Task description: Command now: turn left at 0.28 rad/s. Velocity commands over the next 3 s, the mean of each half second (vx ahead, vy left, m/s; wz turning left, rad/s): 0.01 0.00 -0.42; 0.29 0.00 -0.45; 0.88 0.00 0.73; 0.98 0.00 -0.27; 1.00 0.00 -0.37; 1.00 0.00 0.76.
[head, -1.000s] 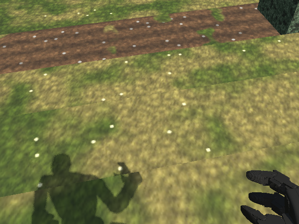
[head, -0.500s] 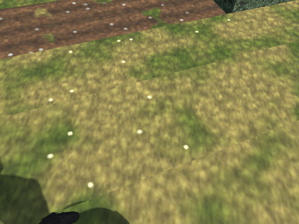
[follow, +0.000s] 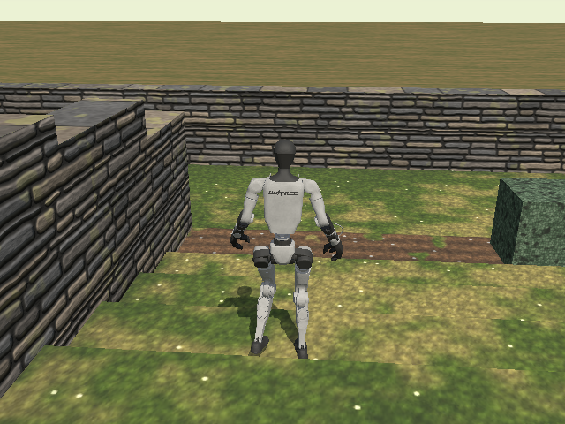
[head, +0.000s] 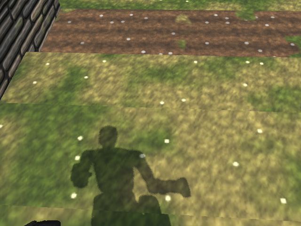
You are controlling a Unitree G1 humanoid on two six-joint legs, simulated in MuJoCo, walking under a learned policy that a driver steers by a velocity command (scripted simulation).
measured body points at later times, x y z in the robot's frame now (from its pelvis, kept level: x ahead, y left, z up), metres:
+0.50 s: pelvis +0.03 +0.00 -0.01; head +0.07 -0.03 +0.44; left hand +0.25 +0.23 -0.10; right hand +0.10 -0.32 -0.11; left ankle +0.02 +0.15 -0.74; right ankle +0.01 -0.12 -0.72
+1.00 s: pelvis +0.13 -0.06 +0.00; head +0.14 -0.06 +0.45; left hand +0.37 +0.13 -0.10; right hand +0.12 -0.37 -0.08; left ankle +0.27 +0.03 -0.71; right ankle +0.00 -0.11 -0.74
